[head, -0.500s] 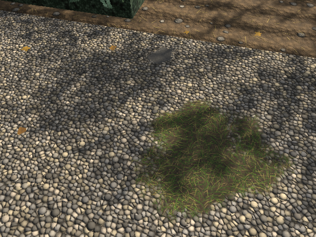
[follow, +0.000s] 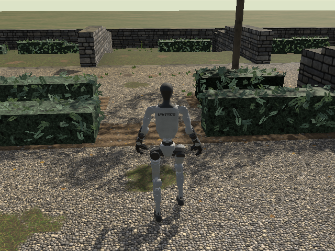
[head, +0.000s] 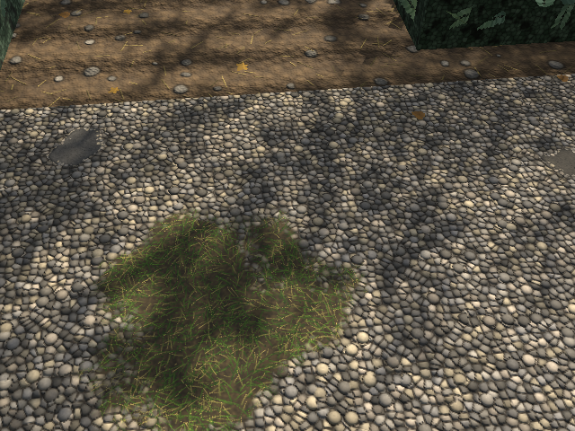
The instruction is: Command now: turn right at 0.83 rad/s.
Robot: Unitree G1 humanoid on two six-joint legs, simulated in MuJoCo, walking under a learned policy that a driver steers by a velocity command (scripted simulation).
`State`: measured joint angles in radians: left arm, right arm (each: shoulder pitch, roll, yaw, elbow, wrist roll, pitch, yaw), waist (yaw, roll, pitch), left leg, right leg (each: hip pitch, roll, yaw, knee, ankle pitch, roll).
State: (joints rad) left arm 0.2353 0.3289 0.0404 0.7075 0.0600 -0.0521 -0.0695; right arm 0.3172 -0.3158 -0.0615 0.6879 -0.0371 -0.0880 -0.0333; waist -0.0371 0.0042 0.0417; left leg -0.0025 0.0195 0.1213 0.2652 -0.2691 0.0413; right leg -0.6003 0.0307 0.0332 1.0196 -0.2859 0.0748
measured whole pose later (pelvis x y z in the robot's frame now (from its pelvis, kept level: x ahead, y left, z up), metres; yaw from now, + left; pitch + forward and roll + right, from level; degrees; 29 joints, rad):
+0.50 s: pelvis +0.05 -0.03 -0.01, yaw +6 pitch -1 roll -3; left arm 0.11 0.31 0.10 0.65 0.06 -0.09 0.04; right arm 0.33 -0.28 -0.03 0.71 -0.04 -0.04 0.10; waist -0.02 0.02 0.10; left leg -0.41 0.11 0.03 0.81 -0.36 -0.04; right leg -0.13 -0.04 -0.24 0.34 -0.17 -0.01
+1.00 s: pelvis +0.20 +0.10 -0.01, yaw +25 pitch +1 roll +0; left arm 0.07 0.32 0.06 0.70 0.03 -0.01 -0.05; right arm 0.46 -0.31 -0.08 0.82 -0.01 -0.05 0.00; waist -0.07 -0.05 -0.01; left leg 0.12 -0.14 -0.20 0.23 -0.33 0.14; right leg -0.57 0.00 -0.03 0.79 -0.03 -0.02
